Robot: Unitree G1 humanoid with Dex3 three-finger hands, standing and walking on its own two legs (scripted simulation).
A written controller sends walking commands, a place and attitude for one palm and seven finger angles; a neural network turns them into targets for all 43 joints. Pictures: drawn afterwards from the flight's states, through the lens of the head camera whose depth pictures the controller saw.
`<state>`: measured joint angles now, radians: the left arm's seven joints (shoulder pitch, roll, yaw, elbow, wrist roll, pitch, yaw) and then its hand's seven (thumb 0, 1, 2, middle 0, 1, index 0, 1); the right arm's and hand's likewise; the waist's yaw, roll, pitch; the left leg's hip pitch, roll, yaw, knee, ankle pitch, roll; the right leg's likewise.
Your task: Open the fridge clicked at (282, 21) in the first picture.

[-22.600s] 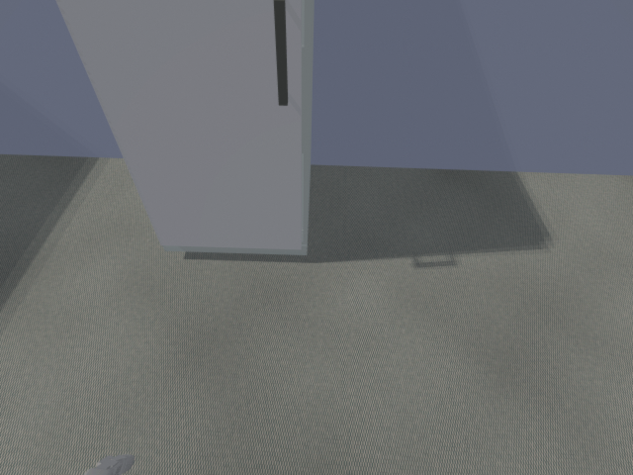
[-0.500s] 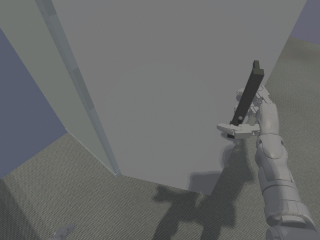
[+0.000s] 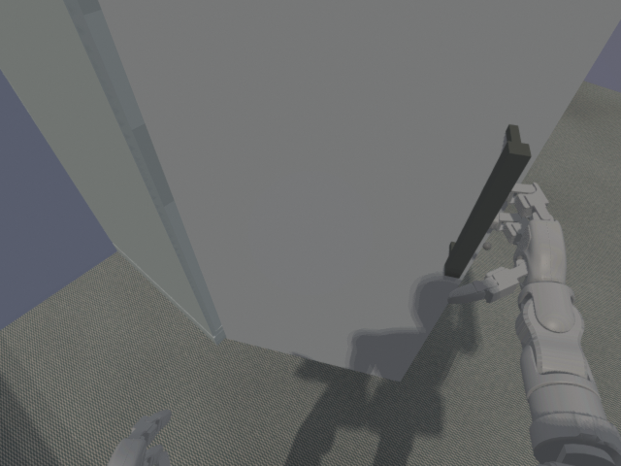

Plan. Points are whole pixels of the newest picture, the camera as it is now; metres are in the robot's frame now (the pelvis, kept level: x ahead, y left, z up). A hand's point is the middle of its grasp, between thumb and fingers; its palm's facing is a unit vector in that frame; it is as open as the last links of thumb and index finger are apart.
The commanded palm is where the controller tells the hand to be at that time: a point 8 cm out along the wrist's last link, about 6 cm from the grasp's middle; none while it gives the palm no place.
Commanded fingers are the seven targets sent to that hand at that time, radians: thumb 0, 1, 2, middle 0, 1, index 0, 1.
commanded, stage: slip the hand off the handle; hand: right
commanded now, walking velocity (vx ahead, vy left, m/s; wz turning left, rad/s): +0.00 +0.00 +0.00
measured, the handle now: (478, 210) +0.44 -0.18 +0.11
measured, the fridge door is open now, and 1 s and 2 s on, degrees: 64 64 64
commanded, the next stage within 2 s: draw the hand back to the body in 1.26 s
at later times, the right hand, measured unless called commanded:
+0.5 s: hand (551, 274) +0.35 -0.26 +0.10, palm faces +0.15 +0.97 -0.18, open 14.7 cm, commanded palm +0.31 -0.29 +0.11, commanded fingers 0.00 0.55 -0.20 0.25 1.15 0.25 1.15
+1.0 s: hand (528, 337) +0.26 -0.21 +0.09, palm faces +0.13 +0.97 -0.18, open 14.7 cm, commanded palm +0.23 -0.25 +0.11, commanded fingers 0.00 0.55 -0.20 0.25 1.15 0.25 1.15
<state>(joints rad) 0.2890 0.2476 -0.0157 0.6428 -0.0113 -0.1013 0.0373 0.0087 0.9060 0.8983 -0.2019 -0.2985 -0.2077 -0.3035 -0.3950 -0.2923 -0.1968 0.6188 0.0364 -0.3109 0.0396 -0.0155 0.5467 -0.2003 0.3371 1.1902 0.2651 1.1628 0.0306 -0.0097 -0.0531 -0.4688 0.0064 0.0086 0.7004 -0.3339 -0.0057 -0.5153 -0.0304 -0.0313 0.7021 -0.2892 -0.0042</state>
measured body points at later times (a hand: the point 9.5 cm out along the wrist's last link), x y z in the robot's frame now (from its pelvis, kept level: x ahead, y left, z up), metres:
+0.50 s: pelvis +0.02 +0.00 +0.00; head +0.05 +0.00 +0.44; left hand +0.18 +0.24 -0.09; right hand +0.33 -0.31 +0.11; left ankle +0.01 +0.12 -0.72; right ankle +0.04 -0.12 -0.72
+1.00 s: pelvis +0.01 +0.00 -0.01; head +0.01 +0.01 +0.44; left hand +0.20 +0.22 -0.08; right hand +0.25 -0.26 +0.11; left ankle +0.01 +0.12 -0.72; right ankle +0.04 -0.12 -0.72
